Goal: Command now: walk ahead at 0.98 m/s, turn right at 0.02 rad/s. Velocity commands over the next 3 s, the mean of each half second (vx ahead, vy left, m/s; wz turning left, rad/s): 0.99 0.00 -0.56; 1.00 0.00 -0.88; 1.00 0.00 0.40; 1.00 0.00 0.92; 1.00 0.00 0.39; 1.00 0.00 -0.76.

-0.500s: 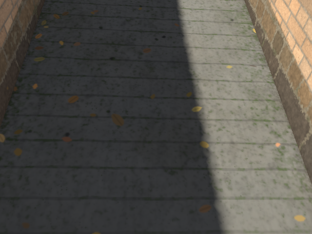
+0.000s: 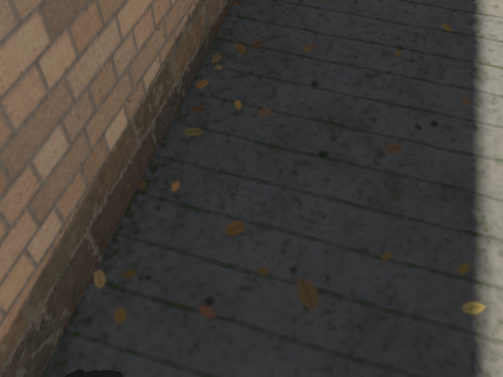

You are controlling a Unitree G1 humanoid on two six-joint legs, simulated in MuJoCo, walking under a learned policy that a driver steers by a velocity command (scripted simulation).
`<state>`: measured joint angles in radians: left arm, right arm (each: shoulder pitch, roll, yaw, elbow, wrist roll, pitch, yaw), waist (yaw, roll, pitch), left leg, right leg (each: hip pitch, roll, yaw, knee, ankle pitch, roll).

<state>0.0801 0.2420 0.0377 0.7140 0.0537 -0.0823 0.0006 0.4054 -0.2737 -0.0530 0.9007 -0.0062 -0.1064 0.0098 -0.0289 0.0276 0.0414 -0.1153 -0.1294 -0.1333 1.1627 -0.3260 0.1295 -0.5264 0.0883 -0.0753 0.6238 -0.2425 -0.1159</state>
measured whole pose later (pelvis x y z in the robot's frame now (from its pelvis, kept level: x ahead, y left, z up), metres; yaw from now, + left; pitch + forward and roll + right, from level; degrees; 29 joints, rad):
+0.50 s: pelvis +0.43 +0.00 +0.05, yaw -21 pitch +3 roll +1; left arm 0.23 0.32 0.08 0.72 0.03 -0.01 -0.05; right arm 0.31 -0.29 -0.05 0.80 -0.04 -0.11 -0.03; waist -0.01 -0.04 -0.01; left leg -0.18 0.06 0.12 0.40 -0.35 -0.04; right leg -0.69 -0.01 -0.01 1.36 -0.28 -0.11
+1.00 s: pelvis +0.83 -0.26 +0.08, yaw -47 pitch +2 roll -2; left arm 0.45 0.29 0.07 0.87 0.02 -0.05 -0.01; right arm 0.05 -0.19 0.04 0.53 -0.06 -0.07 0.00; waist 0.04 0.01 -0.02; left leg -0.85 0.15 -0.07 1.15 -0.28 -0.01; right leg -0.09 0.22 0.14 0.37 -0.37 -0.13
